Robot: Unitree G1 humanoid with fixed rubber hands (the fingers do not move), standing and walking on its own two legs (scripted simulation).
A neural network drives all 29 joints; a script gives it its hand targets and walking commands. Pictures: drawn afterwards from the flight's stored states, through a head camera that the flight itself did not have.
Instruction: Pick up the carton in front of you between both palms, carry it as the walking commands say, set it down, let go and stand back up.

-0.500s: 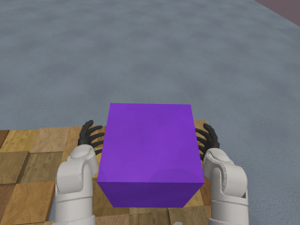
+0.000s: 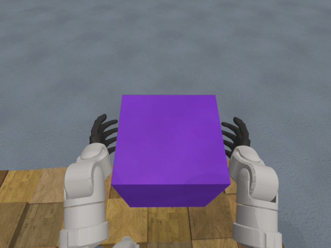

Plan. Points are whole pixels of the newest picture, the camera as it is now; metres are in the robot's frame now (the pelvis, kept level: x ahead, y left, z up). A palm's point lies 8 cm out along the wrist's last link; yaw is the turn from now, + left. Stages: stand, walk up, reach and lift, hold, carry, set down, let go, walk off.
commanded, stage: carry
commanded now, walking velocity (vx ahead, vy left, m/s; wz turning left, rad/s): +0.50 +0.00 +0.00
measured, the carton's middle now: (168, 157) +0.36 +0.00 +0.03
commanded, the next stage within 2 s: none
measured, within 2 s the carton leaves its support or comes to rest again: neither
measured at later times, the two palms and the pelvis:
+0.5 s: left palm (120, 61) +0.66 +0.16 +0.12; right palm (216, 64) +0.65 -0.15 +0.11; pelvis +0.33 +0.00 +0.00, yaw +0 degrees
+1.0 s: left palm (129, 31) +0.98 +0.18 +0.07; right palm (200, 32) +0.95 -0.13 +0.08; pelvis +0.64 +0.04 -0.01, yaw -1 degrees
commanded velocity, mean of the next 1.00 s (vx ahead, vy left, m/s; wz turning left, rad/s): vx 0.50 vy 0.00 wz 0.00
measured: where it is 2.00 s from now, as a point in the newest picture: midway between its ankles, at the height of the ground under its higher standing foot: (173, 117)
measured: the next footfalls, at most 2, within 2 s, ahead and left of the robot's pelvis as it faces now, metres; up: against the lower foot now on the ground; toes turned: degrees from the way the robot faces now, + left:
left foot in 0.10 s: +0.27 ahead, +0.12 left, +0.03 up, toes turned +8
right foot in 0.48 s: +0.46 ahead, -0.12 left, +0.03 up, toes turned -6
